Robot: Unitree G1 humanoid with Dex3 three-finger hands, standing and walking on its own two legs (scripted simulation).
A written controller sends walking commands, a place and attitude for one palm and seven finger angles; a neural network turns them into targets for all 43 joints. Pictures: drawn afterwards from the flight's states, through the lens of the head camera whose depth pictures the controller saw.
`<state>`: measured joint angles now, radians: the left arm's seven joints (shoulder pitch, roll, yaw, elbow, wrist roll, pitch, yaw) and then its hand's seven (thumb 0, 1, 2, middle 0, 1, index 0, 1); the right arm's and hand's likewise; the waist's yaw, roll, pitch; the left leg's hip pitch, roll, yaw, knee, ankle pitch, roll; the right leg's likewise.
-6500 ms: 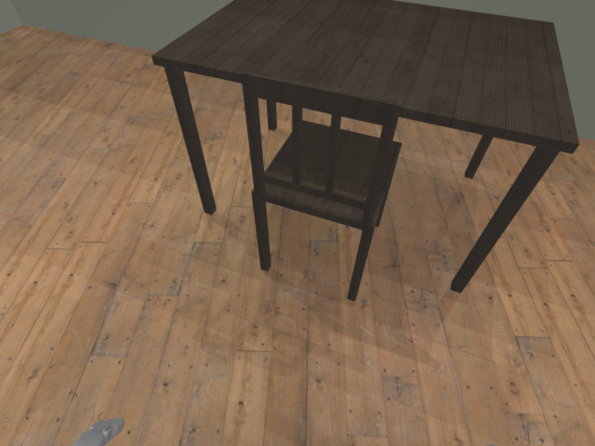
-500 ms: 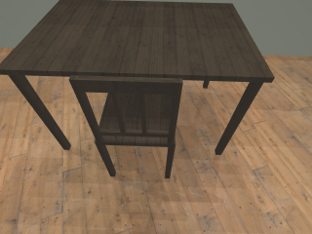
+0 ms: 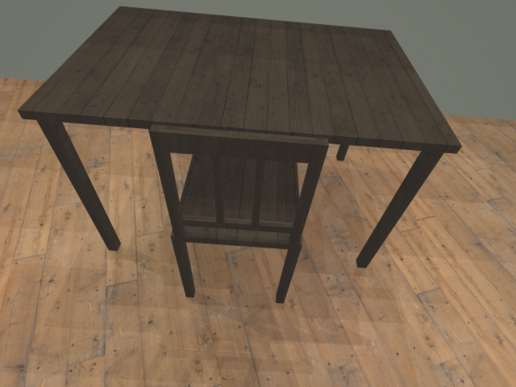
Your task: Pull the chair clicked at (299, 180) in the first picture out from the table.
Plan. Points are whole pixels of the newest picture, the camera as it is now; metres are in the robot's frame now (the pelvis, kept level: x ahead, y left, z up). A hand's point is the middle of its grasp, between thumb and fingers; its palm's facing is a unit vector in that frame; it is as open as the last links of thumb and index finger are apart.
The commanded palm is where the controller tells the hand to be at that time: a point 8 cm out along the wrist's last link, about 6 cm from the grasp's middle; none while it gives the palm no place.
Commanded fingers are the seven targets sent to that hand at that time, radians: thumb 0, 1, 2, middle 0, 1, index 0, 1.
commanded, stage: look again from close up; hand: left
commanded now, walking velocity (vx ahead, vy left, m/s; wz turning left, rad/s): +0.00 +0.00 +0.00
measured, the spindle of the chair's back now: (218, 190) +0.58 +0.13 -0.12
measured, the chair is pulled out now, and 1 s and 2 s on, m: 0.00 0.00 0.00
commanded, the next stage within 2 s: shuffle to correct the standing spot in 0.28 s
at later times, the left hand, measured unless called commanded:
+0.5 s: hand out of the picture -0.03 +0.14 -0.18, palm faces +0.02 -0.99 -0.13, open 7.4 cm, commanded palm none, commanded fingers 0.00 0.90 0.90 -0.20 -0.30 -0.20 -0.30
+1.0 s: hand out of the picture +0.04 +0.11 -0.19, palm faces +0.04 -0.99 -0.10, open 7.4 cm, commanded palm none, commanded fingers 0.00 0.90 0.90 -0.20 -0.30 -0.20 -0.30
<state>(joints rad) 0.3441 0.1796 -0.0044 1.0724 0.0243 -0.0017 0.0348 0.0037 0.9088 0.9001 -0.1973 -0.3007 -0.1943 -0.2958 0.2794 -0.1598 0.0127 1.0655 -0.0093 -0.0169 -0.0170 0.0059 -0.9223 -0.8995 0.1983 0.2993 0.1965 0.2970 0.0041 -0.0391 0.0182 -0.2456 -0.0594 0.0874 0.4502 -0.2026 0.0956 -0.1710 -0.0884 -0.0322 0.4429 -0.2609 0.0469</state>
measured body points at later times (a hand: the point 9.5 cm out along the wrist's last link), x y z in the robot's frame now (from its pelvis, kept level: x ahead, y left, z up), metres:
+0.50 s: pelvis +0.00 -0.01 +0.00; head +0.00 +0.00 +0.45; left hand -0.03 +0.19 -0.17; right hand -0.01 -0.23 -0.15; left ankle +0.03 +0.05 -0.74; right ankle -0.02 -0.17 -0.74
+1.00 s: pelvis +0.09 -0.04 +0.00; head +0.11 -0.02 +0.44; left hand +0.04 +0.16 -0.18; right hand +0.07 -0.26 -0.15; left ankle +0.04 +0.04 -0.74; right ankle +0.02 -0.16 -0.66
